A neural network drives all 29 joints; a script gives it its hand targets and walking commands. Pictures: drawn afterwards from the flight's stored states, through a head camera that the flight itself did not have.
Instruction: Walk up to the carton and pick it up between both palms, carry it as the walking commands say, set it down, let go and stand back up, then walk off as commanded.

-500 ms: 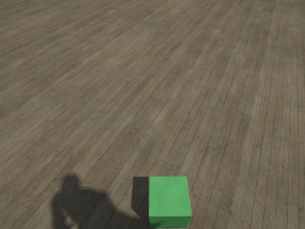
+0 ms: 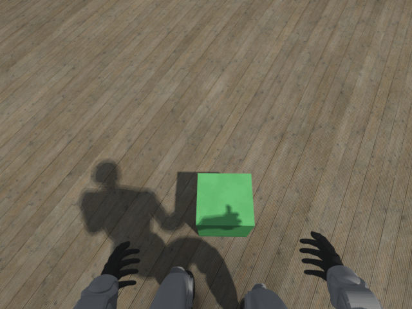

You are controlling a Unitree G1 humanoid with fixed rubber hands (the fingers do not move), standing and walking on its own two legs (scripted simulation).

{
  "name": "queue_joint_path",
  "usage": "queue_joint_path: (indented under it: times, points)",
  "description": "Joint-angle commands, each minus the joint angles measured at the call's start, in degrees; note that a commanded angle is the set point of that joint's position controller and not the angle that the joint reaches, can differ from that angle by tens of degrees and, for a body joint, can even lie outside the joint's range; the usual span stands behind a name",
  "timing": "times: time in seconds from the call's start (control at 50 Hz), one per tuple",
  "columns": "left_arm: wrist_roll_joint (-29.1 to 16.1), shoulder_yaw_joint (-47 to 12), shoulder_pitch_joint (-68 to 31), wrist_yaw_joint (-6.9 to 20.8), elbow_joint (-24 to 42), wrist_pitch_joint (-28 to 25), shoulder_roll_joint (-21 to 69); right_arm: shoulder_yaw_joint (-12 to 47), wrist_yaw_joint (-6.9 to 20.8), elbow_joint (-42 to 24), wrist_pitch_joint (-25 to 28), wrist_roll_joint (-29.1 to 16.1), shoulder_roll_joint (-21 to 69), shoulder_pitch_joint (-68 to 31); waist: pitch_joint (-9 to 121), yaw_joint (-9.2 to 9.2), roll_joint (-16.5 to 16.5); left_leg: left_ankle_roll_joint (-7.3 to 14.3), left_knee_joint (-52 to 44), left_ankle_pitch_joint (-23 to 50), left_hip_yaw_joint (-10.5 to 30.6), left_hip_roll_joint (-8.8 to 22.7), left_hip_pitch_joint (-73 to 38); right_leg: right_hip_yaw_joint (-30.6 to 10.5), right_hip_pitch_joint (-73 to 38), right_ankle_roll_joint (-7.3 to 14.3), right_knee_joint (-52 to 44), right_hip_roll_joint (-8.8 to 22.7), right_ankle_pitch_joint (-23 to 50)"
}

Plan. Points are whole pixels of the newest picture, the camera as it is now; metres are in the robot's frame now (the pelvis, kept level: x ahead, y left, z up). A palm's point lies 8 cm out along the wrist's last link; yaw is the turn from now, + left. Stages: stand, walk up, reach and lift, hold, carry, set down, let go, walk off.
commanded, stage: reach and lift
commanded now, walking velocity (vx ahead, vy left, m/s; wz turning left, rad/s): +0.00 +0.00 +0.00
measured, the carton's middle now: (223, 206) +0.46 -0.02 -0.60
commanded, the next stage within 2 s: none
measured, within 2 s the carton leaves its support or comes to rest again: neither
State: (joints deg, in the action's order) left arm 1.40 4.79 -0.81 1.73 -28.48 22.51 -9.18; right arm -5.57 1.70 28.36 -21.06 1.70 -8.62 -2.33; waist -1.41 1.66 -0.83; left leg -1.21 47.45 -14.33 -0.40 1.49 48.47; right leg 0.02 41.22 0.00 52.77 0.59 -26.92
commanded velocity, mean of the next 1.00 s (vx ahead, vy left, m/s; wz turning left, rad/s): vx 0.00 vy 0.00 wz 0.00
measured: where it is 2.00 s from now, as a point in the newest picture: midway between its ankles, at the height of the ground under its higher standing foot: outside the picture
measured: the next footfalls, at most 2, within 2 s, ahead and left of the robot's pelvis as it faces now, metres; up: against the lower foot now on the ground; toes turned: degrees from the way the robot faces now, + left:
none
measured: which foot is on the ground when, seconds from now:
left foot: down 0.00-1.00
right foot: down 0.00-1.00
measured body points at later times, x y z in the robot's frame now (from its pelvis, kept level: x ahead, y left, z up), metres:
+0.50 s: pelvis -0.04 +0.01 -0.04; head +0.18 +0.02 +0.36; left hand +0.34 +0.21 -0.16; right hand +0.36 -0.20 -0.14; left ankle +0.08 +0.13 -0.69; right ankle -0.02 -0.12 -0.69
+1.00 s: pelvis -0.03 +0.02 -0.06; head +0.27 +0.01 +0.26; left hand +0.48 +0.19 -0.18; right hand +0.49 -0.20 -0.17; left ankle +0.08 +0.14 -0.69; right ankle -0.02 -0.12 -0.69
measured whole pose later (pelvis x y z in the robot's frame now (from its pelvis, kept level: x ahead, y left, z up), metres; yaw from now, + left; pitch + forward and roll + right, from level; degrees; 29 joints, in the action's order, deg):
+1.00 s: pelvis -0.03 +0.02 -0.06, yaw -4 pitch +45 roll -2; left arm 3.4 18.6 -60.0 -6.2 -44.8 9.2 -8.8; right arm -17.0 3.2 53.8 -5.8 0.4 -17.9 -63.8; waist 2.6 2.0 -0.2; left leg -0.5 56.9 -11.3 1.4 1.4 90.3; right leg -1.9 84.0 -1.8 62.6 -1.8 -23.2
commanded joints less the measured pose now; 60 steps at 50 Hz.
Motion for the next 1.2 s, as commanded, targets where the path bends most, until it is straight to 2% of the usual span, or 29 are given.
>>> queue_joint_path:
  times: [0.0, 0.1, 0.2, 0.3, 0.42, 0.52, 0.64, 0.74, 0.88, 1.02, 1.1, 1.18]
  points:
    - [-0.49, 1.91, -6.54, 0.58, 5.95, 0.34, -6.66, -1.28, -1.46, -6.96, -0.68, -1.03, -4.74, -5.29, 22.29, -0.14, -2.27, 2.13, 2.16, 7.65, -1.08, -3.99, -22.0, -1.02, 3.42, -0.9, -8.1, -1.6, 12.06]
    - [-1.12, 2.91, -16.48, 0.64, 3.98, 1.97, -7.98, -0.93, -2.52, -5.01, -2.39, -2.47, -4.29, -15.28, 18.78, 0.14, -0.74, 1.65, 3.4, -1.06, -1.42, -3.43, -17.6, -0.78, 7.2, -0.36, -7.59, -1.27, 2.33]
    - [-1.63, 3.43, -26.19, -0.78, 0.49, 2.67, -8.18, -2.0, -2.62, -0.23, -2.6, -3.21, -6.26, -26.54, 20.78, 0.38, -0.02, 0.94, 4.83, -2.25, -1.52, -3.11, -16.11, -0.01, 9.37, -0.09, -6.02, -1.77, 0.54]
    - [-1.28, 4.38, -34.59, -2.7, -3.33, 1.3, -6.05, -4.24, -2.0, 6.05, -0.63, -3.59, -7.87, -35.31, 25.76, -0.04, 0.57, 0.29, 6.13, 1.49, -1.16, -3.12, -16.4, 0.85, 13.74, -0.5, -4.16, -2.47, 4.07]
    - [-0.67, 6.09, -41.93, -6.07, -5.31, -2.71, -2.93, -6.94, -0.45, 11.79, 4.22, -3.64, -11.14, -44.21, 34.49, -0.66, 1.5, -0.83, 7.35, 7.47, 0.28, -3.21, -19.05, 2.28, 22.23, -0.9, -2.24, -3.38, 8.51]
    - [-0.31, 7.32, -47.34, -8.48, -6.25, -6.8, -1.85, -8.16, 0.29, 14.94, 8.63, -4.61, -13.26, -50.44, 42.93, -0.82, 1.69, -1.28, 9.36, 13.1, 1.33, -3.32, -19.58, 3.11, 28.04, -1.03, -0.73, -4.11, 11.92]
    - [-0.37, 7.36, -53.82, -9.82, -6.48, -10.3, -1.15, -9.73, 1.22, 16.97, 12.87, -4.79, -16.25, -57.44, 51.1, -1.65, 2.31, -1.31, 11.22, 18.38, 3.19, -3.43, -21.3, 3.85, 35.31, -0.98, 0.44, -5.06, 14.05]
    - [0.02, 9.47, -60.43, -9.64, -8.14, -12.25, -2.3, -10.15, 1.93, 18.54, 15.03, -4.55, -17.13, -64.28, 54.24, -0.81, 1.2, -0.75, 12.04, 20.04, 2.99, -3.57, -18.25, 3.45, 37.36, -1.22, 1.39, -5.36, 14.95]
    - [1.2, 12.64, -69.92, -8.73, -10.59, -13.74, -3.59, -11.58, 1.78, 20.76, 16.08, -2.59, -18.1, -72.77, 60.39, -0.41, 1.25, -0.29, 13.11, 24.17, 2.26, -3.41, -18.67, 3.06, 38.76, -1.46, 2.07, -5.75, 16.66]
    - [3.78, 16.22, -67.84, -6.61, -9.7, -15.45, -2.61, -13.71, 0.94, 17.48, 16.76, 0.76, -15.2, -70.6, 64.09, -0.72, 0.6, 0.33, 13.12, 31.64, 1.42, -3.51, -15.84, 2.89, 38.39, -1.95, 1.48, -5.68, 23.58]
    - [5.03, 18.11, -67.32, -5.26, -9.62, -16.23, -2.59, -13.77, 0.68, 15.82, 16.74, 1.82, -12.47, -70.02, 62.35, -0.31, -0.32, 0.58, 13.33, 29.87, 0.57, -3.59, -8.84, 2.55, 38.25, -2.33, 2.25, -5.17, 24.61]
    - [5.57, 19.31, -68.8, -4.42, -12.16, -17.05, -2.74, -13.57, -0.01, 16.87, 16.66, 2.37, -10.07, -71.53, 59.02, 0.16, -1.18, 0.46, 16.52, 24.7, -0.36, -3.77, 1.28, 2.23, 42.16, -2.5, 5.86, -4.99, 21.93]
